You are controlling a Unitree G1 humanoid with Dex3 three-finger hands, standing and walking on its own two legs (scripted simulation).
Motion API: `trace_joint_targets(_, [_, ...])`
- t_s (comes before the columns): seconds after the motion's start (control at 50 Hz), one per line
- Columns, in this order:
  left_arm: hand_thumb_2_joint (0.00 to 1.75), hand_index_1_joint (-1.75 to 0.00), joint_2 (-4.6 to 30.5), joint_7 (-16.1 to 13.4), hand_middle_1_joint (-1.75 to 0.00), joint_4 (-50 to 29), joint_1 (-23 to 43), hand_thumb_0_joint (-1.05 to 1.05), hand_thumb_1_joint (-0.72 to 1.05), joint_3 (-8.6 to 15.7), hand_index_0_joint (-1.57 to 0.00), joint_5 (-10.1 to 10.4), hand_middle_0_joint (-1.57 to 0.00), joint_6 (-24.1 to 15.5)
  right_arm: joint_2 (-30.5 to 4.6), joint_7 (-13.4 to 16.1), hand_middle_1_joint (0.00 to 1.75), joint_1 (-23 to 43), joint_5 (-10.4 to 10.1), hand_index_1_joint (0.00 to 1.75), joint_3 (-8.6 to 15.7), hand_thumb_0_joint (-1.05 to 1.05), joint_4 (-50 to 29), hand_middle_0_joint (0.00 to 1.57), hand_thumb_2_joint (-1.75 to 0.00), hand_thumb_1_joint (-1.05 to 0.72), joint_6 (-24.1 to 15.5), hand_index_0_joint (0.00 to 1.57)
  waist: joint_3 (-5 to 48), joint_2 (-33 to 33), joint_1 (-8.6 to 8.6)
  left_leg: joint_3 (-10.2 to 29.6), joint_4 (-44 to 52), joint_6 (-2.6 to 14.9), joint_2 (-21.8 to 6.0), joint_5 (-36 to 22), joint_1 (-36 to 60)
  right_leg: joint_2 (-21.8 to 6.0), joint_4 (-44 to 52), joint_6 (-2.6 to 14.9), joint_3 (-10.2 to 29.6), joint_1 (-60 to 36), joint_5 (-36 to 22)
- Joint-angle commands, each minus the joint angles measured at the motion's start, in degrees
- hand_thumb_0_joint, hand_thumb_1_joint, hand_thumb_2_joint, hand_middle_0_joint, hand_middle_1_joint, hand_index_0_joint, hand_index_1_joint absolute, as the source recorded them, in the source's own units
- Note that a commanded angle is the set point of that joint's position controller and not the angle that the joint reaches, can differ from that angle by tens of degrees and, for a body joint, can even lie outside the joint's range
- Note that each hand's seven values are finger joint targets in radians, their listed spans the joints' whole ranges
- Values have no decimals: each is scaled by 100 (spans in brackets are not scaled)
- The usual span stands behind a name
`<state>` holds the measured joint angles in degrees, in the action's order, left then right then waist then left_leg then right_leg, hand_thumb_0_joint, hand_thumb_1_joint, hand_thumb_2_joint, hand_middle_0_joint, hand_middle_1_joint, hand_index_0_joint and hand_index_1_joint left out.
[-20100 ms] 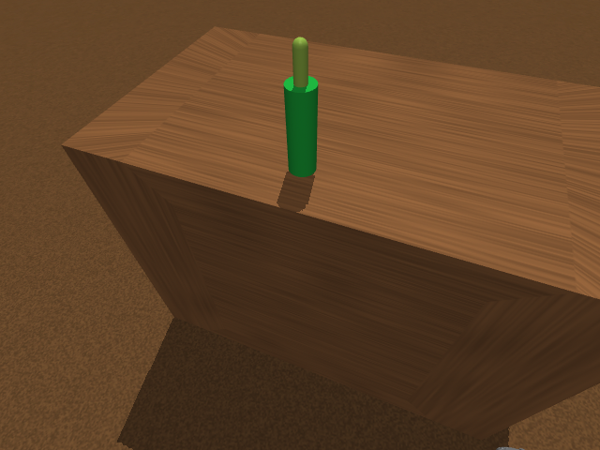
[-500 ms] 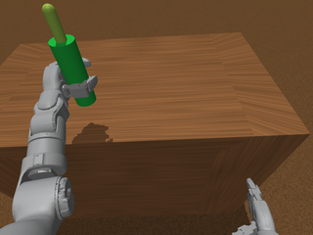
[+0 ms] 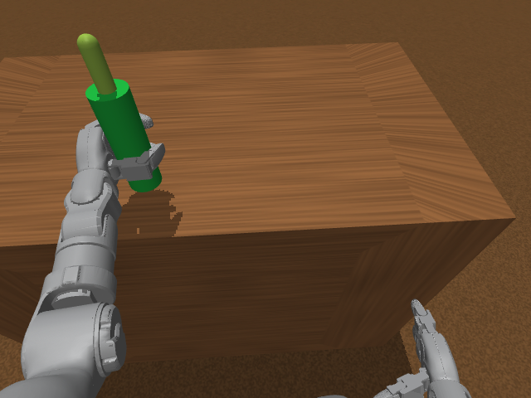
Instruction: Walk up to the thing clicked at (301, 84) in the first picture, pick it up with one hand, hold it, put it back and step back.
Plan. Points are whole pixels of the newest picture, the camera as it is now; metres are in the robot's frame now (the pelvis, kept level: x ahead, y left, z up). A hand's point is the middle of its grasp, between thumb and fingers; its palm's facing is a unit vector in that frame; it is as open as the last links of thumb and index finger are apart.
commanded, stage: lower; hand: left
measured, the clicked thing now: (121, 122) +0.46 +0.18 +0.20
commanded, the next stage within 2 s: loosen in 0.44 s
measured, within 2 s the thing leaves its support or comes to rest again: rests again in 0.42 s
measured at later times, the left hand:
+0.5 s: hand (146, 163) +0.46 +0.17 +0.11, palm faces +0.10 -0.99 -0.01, open 7.2 cm
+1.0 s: hand (143, 154) +0.47 +0.17 +0.12, palm faces +0.11 -0.99 +0.01, open 8.6 cm
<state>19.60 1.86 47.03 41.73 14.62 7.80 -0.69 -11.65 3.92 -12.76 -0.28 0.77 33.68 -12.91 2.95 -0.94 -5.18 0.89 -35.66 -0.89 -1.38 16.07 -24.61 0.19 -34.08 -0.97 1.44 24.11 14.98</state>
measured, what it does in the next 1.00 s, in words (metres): stands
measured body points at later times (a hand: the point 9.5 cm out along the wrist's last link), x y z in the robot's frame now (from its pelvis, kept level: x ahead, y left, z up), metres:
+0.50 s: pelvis +0.00 +0.00 -0.01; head +0.04 +0.01 +0.44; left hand +0.45 +0.23 +0.11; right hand +0.15 -0.25 -0.07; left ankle +0.02 +0.13 -0.73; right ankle +0.02 -0.13 -0.73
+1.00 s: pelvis +0.00 +0.00 -0.02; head +0.04 +0.01 +0.43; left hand +0.46 +0.23 +0.12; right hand +0.15 -0.25 -0.07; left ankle +0.02 +0.13 -0.73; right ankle +0.02 -0.13 -0.73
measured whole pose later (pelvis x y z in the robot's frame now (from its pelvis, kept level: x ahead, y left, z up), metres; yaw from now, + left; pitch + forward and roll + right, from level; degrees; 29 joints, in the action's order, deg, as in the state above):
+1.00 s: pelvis +0.00 +0.00 -0.02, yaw -1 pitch +9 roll -1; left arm 20.1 2.6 50.1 43.0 15.8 8.1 -8.6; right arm -11.7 2.9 -17.3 -0.3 1.5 21.9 -5.6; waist 4.9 -0.7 -5.5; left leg 0.7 -44.8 -0.7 -1.6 20.4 -33.4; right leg 0.5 -42.9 -1.2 1.7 32.9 19.0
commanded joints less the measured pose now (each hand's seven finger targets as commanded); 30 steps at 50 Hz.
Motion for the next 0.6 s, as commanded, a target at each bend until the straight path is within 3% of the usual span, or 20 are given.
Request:
trace_joint_targets(0.0, [135,-150,1508,41,-150,-1718,3616,0,39,336,-139,155,-137,-815,-654,22,5,419,-42,5,258,0,-946,5,-5,54,-230,5,2326,-402,9,-75,264,142,60,-1108,1198,69,313,111,-296,-436,-1161])
trace_joint_targets(0.04, [137,-151,1430,63,-150,-1652,3602,0,41,267,-140,155,-138,-884,-721,26,5,440,-38,5,308,0,-1051,5,-5,54,-215,5,2409,-265,-14,-62,256,154,54,-989,1107,72,288,106,-292,-481,-1073])
trace_joint_targets(0.06, [137,-151,1647,52,-151,-1613,3632,0,41,410,-140,155,-139,-936,-781,40,5,368,-34,5,369,0,-1017,5,-5,54,-174,5,2436,-282,-24,-67,212,160,53,-974,1076,70,263,100,-276,-407,-1064])
trace_joint_targets(0.08, [135,-150,1465,88,-150,-1674,3679,0,40,286,-139,179,-138,-988,-548,20,5,345,-41,5,165,0,-1041,5,-5,54,-152,5,2526,-400,-28,-105,146,167,80,-1030,1096,38,235,91,-244,-438,-1137])
trace_joint_targets(0.1, [136,-150,1426,112,-150,-1525,3580,0,42,305,-139,211,-138,-1020,-682,31,5,425,-33,5,262,0,-1213,5,-5,54,-156,5,2595,-240,-64,-81,107,168,53,-1171,1148,62,173,92,-265,-437,-1249])
trace_joint_targets(0.14, [134,-148,1665,94,-148,-1624,3666,0,41,408,-137,153,-136,-1091,-762,32,5,323,-9,5,327,0,-1260,5,-5,54,-90,5,2862,-354,-46,-86,-11,172,56,-1433,1171,45,94,91,-249,-483,-1461])
trace_joint_targets(0.2, [135,-148,1514,91,-148,-1558,3643,0,40,297,-137,122,-136,-1150,-569,14,5,276,-20,5,209,0,-1169,5,-5,54,-15,5,2545,-472,4,-89,-1,153,78,-1119,977,52,75,111,-247,-277,-1172])
trace_joint_targets(0.22, [136,-148,1579,104,-148,-1459,3574,0,40,376,-137,159,-136,-1179,-736,30,5,312,-24,5,328,0,-1361,5,-5,54,-18,5,2584,-270,-69,-78,-16,170,58,-1060,1010,63,59,98,-257,-254,-1121])
trace_joint_targets(0.28, [135,-148,1560,89,-148,-1522,3576,0,39,383,-137,162,-136,-1231,-508,-3,5,208,-18,5,146,0,-1371,5,-6,53,33,5,2754,-371,-3,-96,-126,175,75,-1135,864,45,-29,91,-244,-325,-1217])
trace_joint_targets(0.3, [136,-149,1727,71,-148,-1351,3426,0,37,527,-136,173,-135,-1238,-734,11,5,198,-24,5,333,0,-1529,5,-6,53,50,5,2766,-285,-52,-108,-174,189,77,-1252,857,41,-52,83,-227,-349,-1334])
trace_joint_targets(0.32, [135,-148,1647,65,-148,-1635,3601,0,38,405,-136,169,-135,-1282,-713,18,5,190,-27,5,363,0,-1501,5,-6,53,72,5,2786,-448,-44,-123,-197,175,95,-1252,837,30,-86,83,-209,-347,-1372])
trace_joint_targets(0.36, [134,-146,1576,79,-146,-1445,3453,0,38,380,-135,100,-134,-1279,-563,-2,5,-32,-12,5,237,0,-1391,5,-6,53,135,5,2723,-352,-68,-126,-240,195,90,-1222,776,39,-110,73,-210,-231,-1355])
trace_joint_targets(0.4, [134,-146,1566,85,-145,-1598,3494,0,38,351,-135,123,-134,-1318,-738,6,5,158,-30,5,385,0,-1664,5,-6,53,124,5,2764,-428,-75,-123,-256,175,86,-1128,836,39,-140,93,-206,-180,-1238])
trace_joint_targets(0.44, [134,-147,1579,93,-146,-1190,3215,0,38,430,-135,109,-134,-1291,-703,-8,5,14,-15,5,343,0,-1585,5,-6,53,188,5,2675,-387,-72,-86,-329,177,54,-1314,814,67,-191,103,-233,-27,-1315])
trace_joint_targets(0.46, [135,-146,1497,106,-146,-1540,3405,0,39,359,-135,119,-134,-1339,-576,-38,5,66,-16,5,220,0,-1758,5,-6,53,182,5,2751,-467,-35,-81,-322,153,49,-1328,758,64,-227,120,-240,-108,-1319])
trace_joint_targets(0.5, [134,-146,1647,95,-146,-1560,3503,0,38,389,-135,80,-134,-1371,-583,-33,5,-15,-27,5,275,0,-1628,5,-6,52,234,5,2783,-510,-23,-79,-353,159,53,-1249,746,69,-262,121,-243,-24,-1237])
trace_joint_targets(0.52, [134,-146,1497,107,-145,-1549,3481,0,40,312,-134,111,-133,-1381,-629,-38,5,37,-23,5,333,0,-1782,5,-6,53,222,5,2751,-491,-51,-89,-349,150,63,-1169,719,69,-272,123,-242,-58,-1178])
trace_joint_targets(0.54, [126,-141,1646,104,-141,-1471,3359,0,41,439,-138,113,-137,-1379,-799,-27,5,168,-22,5,413,0,-2039,5,-5,52,210,5,2914,-359,-63,-66,-385,153,44,-1257,739,78,-300,118,-243,-105,-1258])
trace_joint_targets(0.56, [118,-133,1529,100,-133,-1431,3299,0,33,373,-132,128,-129,-1379,-831,-27,5,20,-24,5,459,0,-2026,5,-5,52,212,5,2808,-391,-91,-67,-389,134,26,-1285,791,90,-338,133,-256,-67,-1252])
trace_joint_targets(0.58, [110,-125,1425,111,-125,-1512,3377,0,25,325,-127,139,-124,-1396,-695,-44,5,-145,-12,5,353,0,-1847,5,-5,52,250,5,2769,-557,-83,-44,-411,109,6,-1398,849,102,-358,155,-267,117,-1244])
